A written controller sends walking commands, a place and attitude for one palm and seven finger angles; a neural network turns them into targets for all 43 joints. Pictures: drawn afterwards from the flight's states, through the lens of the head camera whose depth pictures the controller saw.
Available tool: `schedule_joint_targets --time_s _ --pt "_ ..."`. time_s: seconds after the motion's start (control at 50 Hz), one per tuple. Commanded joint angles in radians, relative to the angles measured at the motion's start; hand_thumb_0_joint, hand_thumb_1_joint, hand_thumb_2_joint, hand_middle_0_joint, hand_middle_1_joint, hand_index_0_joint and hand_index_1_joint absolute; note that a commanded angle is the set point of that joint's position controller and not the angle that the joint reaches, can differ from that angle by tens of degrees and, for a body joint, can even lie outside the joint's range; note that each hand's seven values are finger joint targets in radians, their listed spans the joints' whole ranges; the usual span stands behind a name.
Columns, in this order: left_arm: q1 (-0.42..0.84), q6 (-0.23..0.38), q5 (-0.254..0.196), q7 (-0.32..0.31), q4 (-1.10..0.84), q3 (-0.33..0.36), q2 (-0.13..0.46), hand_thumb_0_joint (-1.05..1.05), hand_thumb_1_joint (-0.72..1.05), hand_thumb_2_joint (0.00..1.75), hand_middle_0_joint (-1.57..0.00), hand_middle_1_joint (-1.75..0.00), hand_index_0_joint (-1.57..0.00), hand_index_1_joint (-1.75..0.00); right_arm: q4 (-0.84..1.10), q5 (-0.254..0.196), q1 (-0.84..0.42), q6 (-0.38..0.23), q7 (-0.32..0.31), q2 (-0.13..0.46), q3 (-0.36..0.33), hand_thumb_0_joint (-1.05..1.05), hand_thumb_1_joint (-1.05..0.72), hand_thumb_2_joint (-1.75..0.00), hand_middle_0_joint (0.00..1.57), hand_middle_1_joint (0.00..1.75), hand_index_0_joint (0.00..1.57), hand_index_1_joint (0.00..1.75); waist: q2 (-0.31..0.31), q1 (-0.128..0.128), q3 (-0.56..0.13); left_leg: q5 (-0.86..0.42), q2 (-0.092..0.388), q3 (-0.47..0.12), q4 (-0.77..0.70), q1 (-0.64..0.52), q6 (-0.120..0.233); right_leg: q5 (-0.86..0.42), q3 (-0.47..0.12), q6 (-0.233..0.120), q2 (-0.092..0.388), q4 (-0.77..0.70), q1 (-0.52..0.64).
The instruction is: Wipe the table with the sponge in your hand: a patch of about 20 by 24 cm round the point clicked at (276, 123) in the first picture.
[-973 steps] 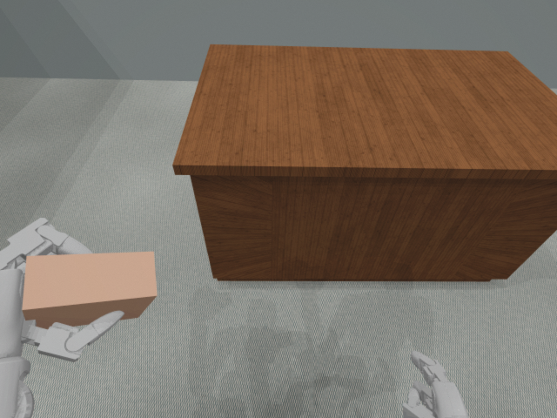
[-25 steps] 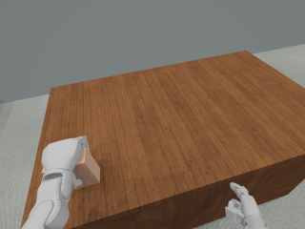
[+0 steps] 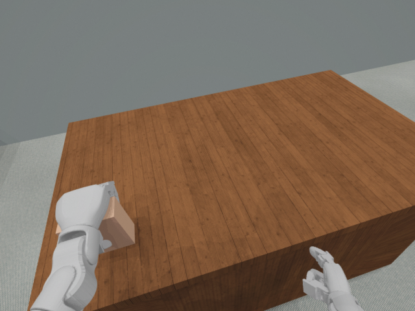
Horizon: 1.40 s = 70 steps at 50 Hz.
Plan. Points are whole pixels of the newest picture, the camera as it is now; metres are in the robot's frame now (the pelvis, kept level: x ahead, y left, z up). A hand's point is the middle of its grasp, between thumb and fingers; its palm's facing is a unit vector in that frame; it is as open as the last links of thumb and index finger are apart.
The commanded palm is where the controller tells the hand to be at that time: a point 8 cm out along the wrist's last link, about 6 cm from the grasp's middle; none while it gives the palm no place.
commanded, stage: move the sponge above the wiping area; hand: left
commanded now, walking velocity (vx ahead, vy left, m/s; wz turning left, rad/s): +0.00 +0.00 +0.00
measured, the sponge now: (103, 232) +0.24 +0.27 +0.02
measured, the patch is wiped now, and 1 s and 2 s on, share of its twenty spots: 0.00 0.00 0.00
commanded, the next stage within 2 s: lower the sponge onto the table in 1.86 s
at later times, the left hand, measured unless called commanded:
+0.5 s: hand (90, 220) +0.24 +0.29 +0.06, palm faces +0.05 -0.10 -0.99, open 9.4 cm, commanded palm +0.21 +0.27 +0.12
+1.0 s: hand (101, 215) +0.25 +0.27 +0.06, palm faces +0.04 -0.11 -0.99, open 9.4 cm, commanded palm +0.21 +0.26 +0.12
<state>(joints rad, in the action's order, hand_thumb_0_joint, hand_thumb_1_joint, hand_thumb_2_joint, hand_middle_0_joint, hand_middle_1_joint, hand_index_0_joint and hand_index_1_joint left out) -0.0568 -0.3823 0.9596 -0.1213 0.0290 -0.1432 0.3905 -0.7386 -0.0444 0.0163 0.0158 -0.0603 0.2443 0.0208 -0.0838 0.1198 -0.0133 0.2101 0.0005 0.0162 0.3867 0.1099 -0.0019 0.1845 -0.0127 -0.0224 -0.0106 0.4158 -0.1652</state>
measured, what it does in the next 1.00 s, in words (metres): stands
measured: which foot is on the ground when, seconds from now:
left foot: down 0.00-1.00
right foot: down 0.00-1.00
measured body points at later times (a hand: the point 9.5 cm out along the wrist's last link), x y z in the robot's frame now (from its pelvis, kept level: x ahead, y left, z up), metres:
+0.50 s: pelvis +0.00 +0.00 +0.00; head -0.02 -0.03 +0.45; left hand +0.23 +0.29 +0.12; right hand +0.24 -0.21 -0.08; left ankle +0.00 +0.12 -0.74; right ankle +0.03 -0.11 -0.74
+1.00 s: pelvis +0.00 +0.00 +0.00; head -0.02 -0.03 +0.45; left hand +0.25 +0.27 +0.12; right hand +0.24 -0.20 -0.08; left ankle +0.00 +0.12 -0.74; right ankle +0.03 -0.11 -0.74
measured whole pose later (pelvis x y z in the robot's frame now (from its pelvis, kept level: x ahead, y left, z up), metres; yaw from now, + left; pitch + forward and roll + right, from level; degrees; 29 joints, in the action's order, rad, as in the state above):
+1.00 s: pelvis +0.00 +0.00 +0.00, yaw +0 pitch -4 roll +1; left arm -0.01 -0.50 0.95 -0.11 0.05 -0.17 0.37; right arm -0.73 -0.06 0.01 0.04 -0.05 0.25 0.03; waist -0.08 0.10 -0.02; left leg 0.21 -0.01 0.01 0.38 0.11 0.00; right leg 0.19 -0.02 -0.02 -0.01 0.41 -0.17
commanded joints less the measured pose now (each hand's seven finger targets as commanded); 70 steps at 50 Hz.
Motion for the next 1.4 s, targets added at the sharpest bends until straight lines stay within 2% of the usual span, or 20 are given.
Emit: schedule_joint_targets --time_s 0.0,0.14,0.22,0.26,0.42,0.44,0.5,0.62,0.64,0.7,0.72,0.74,0.82,0.84,0.94,1.0,1.12,1.22,1.24,1.38 --pt "0.158 -0.078 0.008 -0.022 -0.145 0.141 0.196 0.00 0.10 1.30 -1.20 -1.60 -1.20 -1.60 0.193 -0.008 -0.267 -0.039 0.006 0.114 -0.028 0.00 -0.90 -0.90 0.20 0.30 0.20 0.30 0.102 0.022 -0.133 -0.143 -0.032 -0.077 -0.054 0.022 0.024 -0.043 -0.098 -0.051 -0.002 -0.085 0.076" --pt "0.305 -0.009 0.025 0.025 -0.261 0.098 0.206 0.00 0.10 1.30 -1.20 -1.60 -1.20 -1.60 0.223 -0.001 -0.240 -0.060 -0.009 0.105 -0.023 0.00 -0.90 -0.90 0.20 0.30 0.20 0.30 0.019 -0.008 -0.180 -0.100 -0.044 -0.073 -0.028 -0.015 0.047 0.007 -0.099 -0.052 -0.006 -0.085 0.051" --pt "0.337 0.081 0.046 -0.014 -0.285 0.178 0.288 0.00 0.10 1.30 -1.20 -1.60 -1.20 -1.60 0.201 0.016 -0.205 -0.085 -0.021 0.105 -0.033 0.00 -0.90 -0.90 0.20 0.30 0.20 0.30 -0.014 0.005 -0.206 -0.123 -0.040 -0.088 -0.021 -0.048 0.042 -0.014 -0.134 -0.065 -0.016 -0.092 0.042" --pt "0.310 0.101 0.053 -0.041 -0.264 0.161 0.246 0.00 0.10 1.30 -1.20 -1.60 -1.20 -1.60 0.193 0.015 -0.196 -0.098 -0.019 0.094 -0.038 0.00 -0.90 -0.90 0.20 0.30 0.20 0.30 0.000 0.005 -0.218 -0.167 -0.033 -0.084 -0.016 -0.050 0.036 -0.057 -0.108 -0.066 -0.015 -0.080 0.045" --pt "0.162 -0.040 -0.001 -0.048 -0.146 0.203 0.241 0.00 0.10 1.30 -1.20 -1.60 -1.20 -1.60 0.182 -0.006 -0.253 -0.054 0.000 0.120 -0.035 0.00 -0.90 -0.90 0.20 0.30 0.20 0.30 0.073 0.023 -0.118 -0.142 -0.030 -0.080 -0.052 0.012 0.022 -0.036 -0.124 -0.058 -0.004 -0.097 0.061" --pt "0.148 -0.060 -0.008 -0.029 -0.161 0.122 0.160 0.00 0.10 1.30 -1.20 -1.60 -1.20 -1.60 0.205 -0.011 -0.261 -0.052 0.004 0.110 -0.029 0.00 -0.90 -0.90 0.20 0.30 0.20 0.30 0.059 0.014 -0.125 -0.140 -0.029 -0.070 -0.054 0.021 0.025 -0.041 -0.092 -0.049 0.003 -0.087 0.071" --pt "0.164 -0.084 0.000 0.013 -0.179 0.103 0.177 0.00 0.10 1.30 -1.20 -1.60 -1.20 -1.60 0.208 -0.010 -0.265 -0.039 0.006 0.118 -0.028 0.00 -0.90 -0.90 0.20 0.30 0.20 0.30 0.052 0.010 -0.143 -0.150 -0.035 -0.078 -0.050 0.012 0.029 -0.057 -0.090 -0.050 0.002 -0.082 0.075" --pt "0.275 0.037 0.038 0.018 -0.339 0.120 0.234 0.00 0.10 1.30 -1.20 -1.60 -1.20 -1.60 0.220 0.014 -0.224 -0.068 -0.002 0.107 -0.032 0.00 -0.90 -0.90 0.20 0.30 0.20 0.30 0.014 0.003 -0.199 -0.153 -0.029 -0.098 -0.032 -0.037 0.042 -0.051 -0.110 -0.061 -0.018 -0.074 0.061" --pt "0.290 0.059 0.044 0.005 -0.355 0.083 0.185 0.00 0.10 1.30 -1.20 -1.60 -1.20 -1.60 0.229 0.015 -0.217 -0.079 -0.004 0.092 -0.031 0.00 -0.90 -0.90 0.20 0.30 0.20 0.30 -0.010 0.002 -0.222 -0.155 -0.027 -0.095 -0.033 -0.039 0.045 -0.050 -0.088 -0.059 -0.014 -0.063 0.065" --pt "0.310 0.080 0.066 -0.046 -0.274 0.116 0.202 0.00 0.10 1.30 -1.20 -1.60 -1.20 -1.60 0.193 0.017 -0.206 -0.080 -0.007 0.094 -0.037 0.00 -0.90 -0.90 0.20 0.30 0.20 0.30 0.010 0.005 -0.171 -0.148 -0.020 -0.100 -0.041 -0.031 0.028 -0.042 -0.092 -0.064 -0.017 -0.076 0.030" --pt "0.325 0.071 0.065 -0.066 -0.277 0.175 0.261 0.00 0.10 1.30 -1.20 -1.60 -1.20 -1.60 0.192 0.014 -0.208 -0.081 -0.008 0.099 -0.036 0.00 -0.90 -0.90 0.20 0.30 0.20 0.30 0.005 0.013 -0.164 -0.119 -0.019 -0.111 -0.053 -0.024 0.027 -0.011 -0.117 -0.071 -0.024 -0.080 0.031" --pt "0.353 0.060 0.073 -0.076 -0.267 0.119 0.195 0.00 0.10 1.30 -1.20 -1.60 -1.20 -1.60 0.195 0.009 -0.219 -0.083 -0.007 0.091 -0.032 0.00 -0.90 -0.90 0.20 0.30 0.20 0.30 0.001 0.005 -0.180 -0.127 -0.020 -0.098 -0.051 -0.021 0.026 -0.021 -0.089 -0.067 -0.020 -0.069 0.033" --pt "0.302 -0.023 0.045 -0.093 -0.221 0.127 0.195 0.00 0.10 1.30 -1.20 -1.60 -1.20 -1.60 0.190 -0.006 -0.256 -0.069 0.000 0.101 -0.034 0.00 -0.90 -0.90 0.20 0.30 0.20 0.30 -0.008 0.024 -0.186 -0.126 -0.023 -0.097 -0.069 -0.018 0.016 -0.020 -0.098 -0.069 -0.017 -0.072 0.060" --pt "0.290 -0.049 0.033 -0.082 -0.207 0.061 0.118 0.00 0.10 1.30 -1.20 -1.60 -1.20 -1.60 0.199 -0.012 -0.264 -0.069 0.003 0.092 -0.031 0.00 -0.90 -0.90 0.20 0.30 0.20 0.30 0.002 0.014 -0.191 -0.141 -0.022 -0.080 -0.064 -0.012 0.020 -0.040 -0.068 -0.061 -0.012 -0.064 0.067" --pt "0.221 -0.152 0.015 -0.005 -0.154 0.047 0.128 0.00 0.10 1.30 -1.20 -1.60 -1.20 -1.60 0.212 -0.018 -0.286 -0.028 0.016 0.110 -0.018 0.00 -0.90 -0.90 0.20 0.30 0.20 0.30 0.059 0.011 -0.153 -0.139 -0.033 -0.075 -0.067 0.028 0.027 -0.048 -0.071 -0.054 -0.007 -0.070 0.092" --pt "0.205 -0.142 0.025 0.033 -0.163 0.076 0.178 0.00 0.10 1.30 -1.20 -1.60 -1.20 -1.60 0.217 -0.015 -0.277 -0.016 0.017 0.116 -0.017 0.00 -0.90 -0.90 0.20 0.30 0.20 0.30 0.109 0.011 -0.146 -0.142 -0.038 -0.078 -0.050 0.026 0.034 -0.043 -0.088 -0.050 -0.006 -0.074 0.082" --pt "0.293 0.004 0.045 0.006 -0.282 0.195 0.306 0.00 0.10 1.30 -1.20 -1.60 -1.20 -1.60 0.215 0.009 -0.229 -0.042 -0.005 0.115 -0.027 0.00 -0.90 -0.90 0.20 0.30 0.20 0.30 0.024 0.010 -0.189 -0.129 -0.037 -0.087 -0.022 -0.027 0.044 -0.027 -0.136 -0.063 -0.016 -0.088 0.068" --pt "0.351 0.060 0.036 -0.039 -0.226 0.203 0.298 0.00 0.10 1.30 -1.20 -1.60 -1.20 -1.60 0.189 0.006 -0.207 -0.072 -0.023 0.110 -0.032 0.00 -0.90 -0.90 0.20 0.30 0.20 0.30 -0.002 -0.008 -0.155 -0.106 -0.038 -0.083 -0.026 -0.042 0.037 0.004 -0.143 -0.064 -0.014 -0.117 0.025" --pt "0.336 0.059 0.028 -0.039 -0.216 0.158 0.239 0.00 0.10 1.30 -1.20 -1.60 -1.20 -1.60 0.195 0.001 -0.212 -0.079 -0.024 0.099 -0.032 0.00 -0.90 -0.90 0.20 0.30 0.20 0.30 -0.023 -0.011 -0.155 -0.107 -0.038 -0.074 -0.023 -0.039 0.039 0.002 -0.119 -0.058 -0.006 -0.113 0.026" --pt "0.255 0.012 -0.001 0.008 -0.155 0.100 0.177 0.00 0.10 1.30 -1.20 -1.60 -1.20 -1.60 0.191 -0.004 -0.219 -0.077 -0.011 0.113 -0.033 0.00 -0.90 -0.90 0.20 0.30 0.20 0.30 0.047 -0.009 -0.169 -0.153 -0.030 -0.077 -0.040 -0.018 0.032 -0.067 -0.084 -0.050 -0.002 -0.094 0.051"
